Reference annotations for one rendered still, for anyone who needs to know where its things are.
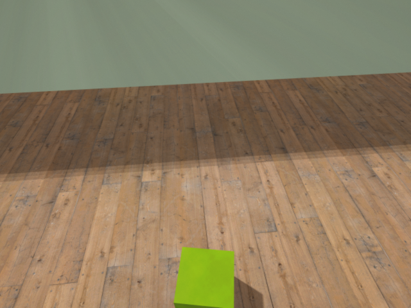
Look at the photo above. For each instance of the carton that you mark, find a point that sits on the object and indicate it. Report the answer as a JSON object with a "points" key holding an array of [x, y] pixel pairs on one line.
{"points": [[205, 279]]}

